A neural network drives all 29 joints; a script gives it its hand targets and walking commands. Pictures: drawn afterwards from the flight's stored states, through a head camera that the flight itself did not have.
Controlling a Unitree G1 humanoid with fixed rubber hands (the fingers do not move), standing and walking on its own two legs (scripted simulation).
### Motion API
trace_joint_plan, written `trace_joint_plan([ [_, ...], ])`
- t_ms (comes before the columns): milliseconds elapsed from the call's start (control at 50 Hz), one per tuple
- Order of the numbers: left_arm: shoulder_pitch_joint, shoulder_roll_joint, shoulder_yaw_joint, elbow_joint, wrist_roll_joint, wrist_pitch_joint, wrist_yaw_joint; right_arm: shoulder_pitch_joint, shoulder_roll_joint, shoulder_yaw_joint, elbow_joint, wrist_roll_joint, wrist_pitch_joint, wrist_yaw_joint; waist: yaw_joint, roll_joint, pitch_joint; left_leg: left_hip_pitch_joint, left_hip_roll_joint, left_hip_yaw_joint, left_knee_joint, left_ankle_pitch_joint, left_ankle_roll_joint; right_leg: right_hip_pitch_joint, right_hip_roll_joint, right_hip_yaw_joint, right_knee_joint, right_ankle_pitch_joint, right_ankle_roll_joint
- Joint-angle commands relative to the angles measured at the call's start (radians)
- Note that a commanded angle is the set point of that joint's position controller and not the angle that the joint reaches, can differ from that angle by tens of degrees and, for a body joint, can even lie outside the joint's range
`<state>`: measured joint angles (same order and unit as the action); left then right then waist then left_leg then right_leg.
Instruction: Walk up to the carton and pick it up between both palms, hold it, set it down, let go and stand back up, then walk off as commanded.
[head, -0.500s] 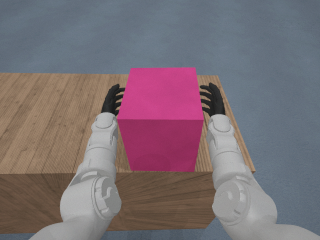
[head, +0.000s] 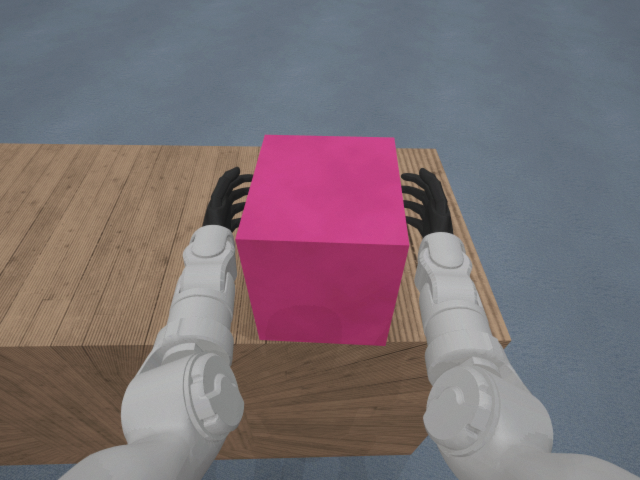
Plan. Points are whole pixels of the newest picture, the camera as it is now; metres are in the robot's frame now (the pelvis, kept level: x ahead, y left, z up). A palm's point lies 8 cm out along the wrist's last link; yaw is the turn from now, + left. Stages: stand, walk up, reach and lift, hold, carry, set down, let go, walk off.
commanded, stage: set down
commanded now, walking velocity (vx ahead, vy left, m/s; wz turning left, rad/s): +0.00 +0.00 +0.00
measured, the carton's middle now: (325, 240) +0.42 +0.00 +0.05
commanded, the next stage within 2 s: none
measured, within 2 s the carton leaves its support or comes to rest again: neither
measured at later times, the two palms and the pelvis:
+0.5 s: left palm (215, 213) +0.44 +0.16 +0.09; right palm (431, 224) +0.42 -0.14 +0.09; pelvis +0.00 +0.01 +0.00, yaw +0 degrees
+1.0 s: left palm (187, 281) +0.35 +0.19 +0.06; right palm (479, 284) +0.33 -0.19 +0.07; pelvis -0.03 +0.01 +0.00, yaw +0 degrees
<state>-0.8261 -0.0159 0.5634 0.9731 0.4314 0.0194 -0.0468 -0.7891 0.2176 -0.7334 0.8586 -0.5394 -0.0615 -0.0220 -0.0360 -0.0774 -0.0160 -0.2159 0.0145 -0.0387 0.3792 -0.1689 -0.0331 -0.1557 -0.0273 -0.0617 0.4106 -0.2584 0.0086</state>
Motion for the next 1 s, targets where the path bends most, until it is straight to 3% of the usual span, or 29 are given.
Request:
trace_joint_plan([
  [0,-0.586,-0.268,-0.104,-0.038,0.017,-0.072,-0.08,-0.505,0.232,0.216,0.005,-0.027,-0.058,0.111,0.058,0.102,-0.402,0.164,-0.037,0.22,-0.068,0.258,0.002,0.067,0.044,-0.04,-0.072,0.369,0.094],
  [40,-0.588,-0.178,-0.082,-0.064,0.013,-0.08,-0.05,-0.498,0.139,0.178,0.002,-0.028,-0.053,0.087,0.054,0.089,-0.375,0.16,-0.042,0.216,-0.07,0.244,0.007,0.055,0.046,-0.032,-0.078,0.351,0.095],
  [120,-0.577,0.107,-0.113,-0.076,-0.068,-0.093,0.057,-0.484,-0.126,0.227,0.027,0.121,-0.06,0.007,0.068,0.11,-0.393,0.133,-0.031,0.207,-0.04,0.255,0.003,0.033,0.051,-0.014,-0.07,0.358,0.091],
  [160,-0.588,0.199,-0.164,-0.055,-0.148,-0.1,0.11,-0.532,-0.217,0.282,0.042,0.226,-0.069,-0.032,0.073,0.118,-0.427,0.1,-0.026,0.198,-0.013,0.255,-0.002,0.005,0.058,0.001,-0.055,0.379,0.084],
  [240,-0.643,0.319,-0.318,0.099,-0.355,-0.118,0.169,-0.625,-0.296,0.417,0.089,0.425,-0.063,-0.097,0.063,0.092,-0.509,-0.041,-0.023,0.175,0.059,0.201,0.007,-0.06,0.061,0.038,-0.018,0.384,0.07],
  [320,-0.642,0.31,-0.406,0.186,-0.465,-0.138,0.175,-0.62,-0.31,0.516,0.142,0.536,-0.039,-0.129,0.058,0.057,-0.555,-0.059,-0.005,0.161,0.095,0.236,0.001,-0.092,0.06,0.043,0.0,0.387,0.053],
  [380,-0.634,0.32,-0.406,0.227,-0.483,-0.159,0.166,-0.609,-0.346,0.547,0.156,0.574,-0.043,-0.134,0.062,0.041,-0.648,-0.017,0.003,0.153,0.116,0.308,-0.01,-0.121,0.069,0.037,0.004,0.448,0.049],
  [440,-0.608,0.316,-0.411,0.221,-0.47,-0.174,0.161,-0.591,-0.396,0.569,0.188,0.609,-0.065,-0.131,0.063,0.086,-0.694,0.057,0.007,0.141,0.136,0.413,-0.035,-0.157,0.086,0.023,0.002,0.5,0.037],
  [540,-0.494,0.279,-0.403,0.119,-0.43,-0.191,0.15,-0.489,-0.429,0.606,0.197,0.647,-0.149,-0.132,0.065,0.136,-0.747,0.182,0.007,0.135,0.182,0.62,-0.077,-0.194,0.115,0.003,-0.011,0.595,0.028],
  [640,-0.383,0.249,-0.409,-0.027,-0.424,-0.203,0.142,-0.378,-0.459,0.633,0.193,0.672,-0.206,-0.129,0.066,0.179,-0.782,0.341,0.032,0.1,0.203,0.793,-0.088,-0.286,0.127,-0.015,-0.025,0.559,0.027],
  [680,-0.358,0.243,-0.419,-0.076,-0.432,-0.201,0.137,-0.352,-0.466,0.651,0.172,0.69,-0.212,-0.127,0.064,0.174,-0.741,0.341,0.031,0.096,0.199,0.806,-0.087,-0.272,0.126,-0.013,-0.031,0.56,0.027],
  [740,-0.276,0.243,-0.426,-0.153,-0.444,-0.203,0.119,-0.275,-0.474,0.672,0.114,0.716,-0.216,-0.126,0.048,0.134,-0.707,0.272,0.01,0.107,0.169,0.735,-0.083,-0.135,0.128,-0.005,-0.034,0.646,0.027],
  [840,-0.193,0.259,-0.418,-0.296,-0.468,-0.21,0.103,-0.193,-0.465,0.721,-0.041,0.763,-0.203,-0.127,0.053,0.101,-0.676,0.217,-0.016,0.12,0.129,0.598,-0.061,-0.033,0.117,0.009,-0.033,0.641,0.036],
  [980,-0.14,0.291,-0.479,-0.321,-0.565,-0.151,0.099,-0.17,-0.491,0.729,-0.2,0.805,-0.081,-0.111,0.056,0.031,-0.471,0.143,-0.018,0.113,0.048,0.229,-0.014,-0.088,0.095,0.012,-0.075,0.214,0.016],
])
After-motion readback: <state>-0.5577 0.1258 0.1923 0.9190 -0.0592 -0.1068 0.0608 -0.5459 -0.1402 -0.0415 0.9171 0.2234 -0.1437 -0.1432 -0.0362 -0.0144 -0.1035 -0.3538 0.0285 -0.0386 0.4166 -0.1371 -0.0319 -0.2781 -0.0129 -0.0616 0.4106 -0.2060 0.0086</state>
